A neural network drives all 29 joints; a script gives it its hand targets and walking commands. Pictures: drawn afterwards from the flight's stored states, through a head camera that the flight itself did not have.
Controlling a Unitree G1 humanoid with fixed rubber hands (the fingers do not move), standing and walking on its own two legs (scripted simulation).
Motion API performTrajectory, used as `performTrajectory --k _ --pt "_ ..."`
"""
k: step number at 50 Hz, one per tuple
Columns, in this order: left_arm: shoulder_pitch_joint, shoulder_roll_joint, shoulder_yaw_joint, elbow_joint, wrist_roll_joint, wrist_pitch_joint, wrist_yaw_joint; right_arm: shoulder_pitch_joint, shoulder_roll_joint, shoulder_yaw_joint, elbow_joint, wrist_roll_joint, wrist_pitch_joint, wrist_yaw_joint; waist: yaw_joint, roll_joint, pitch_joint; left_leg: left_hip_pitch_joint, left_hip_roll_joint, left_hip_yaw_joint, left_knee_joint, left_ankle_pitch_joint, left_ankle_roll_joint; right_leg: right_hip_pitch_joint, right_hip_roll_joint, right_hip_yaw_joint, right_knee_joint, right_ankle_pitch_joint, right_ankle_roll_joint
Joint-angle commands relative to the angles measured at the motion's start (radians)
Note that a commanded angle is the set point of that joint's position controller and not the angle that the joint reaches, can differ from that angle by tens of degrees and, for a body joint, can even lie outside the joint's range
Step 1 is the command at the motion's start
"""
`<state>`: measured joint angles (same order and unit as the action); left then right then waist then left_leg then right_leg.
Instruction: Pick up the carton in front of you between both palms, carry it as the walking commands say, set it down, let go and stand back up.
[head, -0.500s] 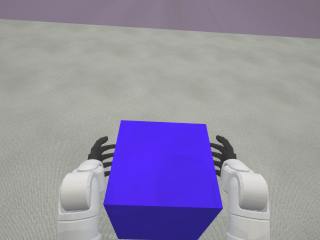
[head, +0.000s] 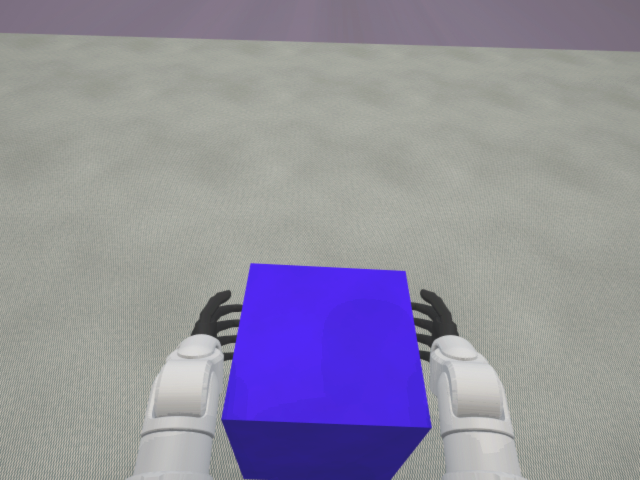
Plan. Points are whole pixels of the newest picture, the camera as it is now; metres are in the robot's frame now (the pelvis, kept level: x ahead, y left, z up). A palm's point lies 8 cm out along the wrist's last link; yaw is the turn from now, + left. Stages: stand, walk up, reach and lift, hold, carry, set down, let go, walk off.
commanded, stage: carry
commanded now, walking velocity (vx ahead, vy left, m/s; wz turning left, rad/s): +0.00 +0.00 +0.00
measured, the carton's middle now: (321, 378) +0.28 +0.00 -0.04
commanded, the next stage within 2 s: hold in 0.92 s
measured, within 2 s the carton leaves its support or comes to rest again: neither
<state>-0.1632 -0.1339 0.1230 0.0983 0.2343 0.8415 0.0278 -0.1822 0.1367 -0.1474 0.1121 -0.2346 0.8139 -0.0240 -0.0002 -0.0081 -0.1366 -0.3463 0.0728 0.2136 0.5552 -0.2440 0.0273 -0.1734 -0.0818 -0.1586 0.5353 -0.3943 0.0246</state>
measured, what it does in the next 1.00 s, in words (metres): stands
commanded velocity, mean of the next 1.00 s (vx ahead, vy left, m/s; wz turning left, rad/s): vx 0.00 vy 0.00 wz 0.00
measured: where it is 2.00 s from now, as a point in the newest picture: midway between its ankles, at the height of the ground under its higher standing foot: outside the picture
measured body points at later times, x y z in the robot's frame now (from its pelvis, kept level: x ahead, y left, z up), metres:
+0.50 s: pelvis -0.03 -0.01 +0.00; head -0.06 -0.01 +0.45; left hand +0.27 +0.14 +0.04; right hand +0.27 -0.16 +0.04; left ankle +0.03 +0.10 -0.73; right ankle -0.07 -0.12 -0.73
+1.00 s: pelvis -0.04 -0.02 +0.01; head -0.06 -0.01 +0.46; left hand +0.26 +0.13 +0.04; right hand +0.26 -0.17 +0.04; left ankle +0.03 +0.11 -0.73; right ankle -0.07 -0.12 -0.73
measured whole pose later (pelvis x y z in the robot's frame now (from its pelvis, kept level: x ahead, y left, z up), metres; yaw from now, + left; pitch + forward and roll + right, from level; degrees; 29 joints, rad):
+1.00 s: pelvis -0.04 -0.02 +0.01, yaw -3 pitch -3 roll +0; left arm -0.20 -0.14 0.17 0.15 0.26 0.74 0.02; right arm -0.24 0.15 -0.18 0.22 -0.26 0.69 -0.01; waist 0.02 -0.02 0.00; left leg -0.24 0.06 0.11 0.42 -0.12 0.00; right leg -0.12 -0.03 -0.11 0.47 -0.30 -0.01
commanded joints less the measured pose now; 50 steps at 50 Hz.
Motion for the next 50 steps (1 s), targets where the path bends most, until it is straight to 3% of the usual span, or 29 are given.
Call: performTrajectory --k 1,8,14,23,46,47,48,49,50 --pt "-0.498 -0.809 -0.446 0.006 -0.214 -0.128 -0.214 -0.414 0.836 0.443 0.064 0.198 -0.09 0.213 0.001 0.003 -0.174 0.168 0.109 -0.118 -0.063 0.338 -0.001 -0.038 -0.092 0.073 -0.091 0.303 -0.022" --pt "-0.577 -0.89 -0.409 0.122 -0.187 -0.222 -0.233 -0.488 0.915 0.405 0.175 0.169 -0.183 0.233 0.001 0.006 -0.174 0.167 0.106 -0.123 -0.088 0.26 -0.005 -0.055 -0.088 0.085 -0.11 0.225 -0.034" --pt "-0.538 -0.915 -0.483 0.048 -0.229 -0.17 -0.233 -0.453 0.938 0.478 0.105 0.212 -0.133 0.235 0.0 0.008 -0.194 0.173 0.109 -0.123 -0.089 0.269 -0.006 -0.057 -0.086 0.084 -0.102 0.226 -0.034" --pt "-0.539 -0.899 -0.487 0.014 -0.237 -0.15 -0.23 -0.457 0.92 0.483 0.073 0.22 -0.113 0.234 0.0 0.007 -0.171 0.156 0.11 -0.125 -0.102 0.217 -0.011 -0.084 -0.086 0.092 -0.117 0.188 -0.039" --pt "-0.525 -0.893 -0.488 0.012 -0.234 -0.146 -0.228 -0.445 0.912 0.482 0.069 0.218 -0.109 0.232 -0.001 0.009 -0.18 0.154 0.114 -0.12 -0.096 0.229 -0.02 -0.088 -0.082 0.096 -0.113 0.213 -0.045" --pt "-0.444 -0.902 -0.457 -0.01 -0.227 -0.139 -0.237 -0.376 0.942 0.451 0.106 0.211 -0.119 0.244 0.011 -0.104 -0.025 0.493 -0.172 -0.255 -0.106 0.363 0.003 -0.166 0.117 0.273 -0.22 0.423 -0.065" --pt "-0.474 -0.883 -0.468 -0.038 -0.22 -0.155 -0.236 -0.394 0.937 0.447 0.078 0.196 -0.145 0.234 -0.011 -0.099 -0.068 0.54 -0.159 -0.282 -0.103 0.432 0.003 -0.167 0.122 0.284 -0.205 0.468 -0.069" --pt "-0.484 -0.87 -0.488 -0.06 -0.225 -0.155 -0.24 -0.349 0.906 0.414 0.096 0.167 -0.152 0.22 -0.028 -0.073 -0.074 0.485 -0.16 -0.282 -0.118 0.451 -0.012 -0.047 0.131 0.277 -0.223 0.454 -0.073" --pt "-0.501 -0.879 -0.503 -0.066 -0.232 -0.159 -0.244 -0.362 0.902 0.413 0.085 0.159 -0.157 0.216 -0.026 -0.047 -0.083 0.466 -0.168 -0.278 -0.133 0.437 -0.019 -0.006 0.138 0.266 -0.216 0.488 -0.062"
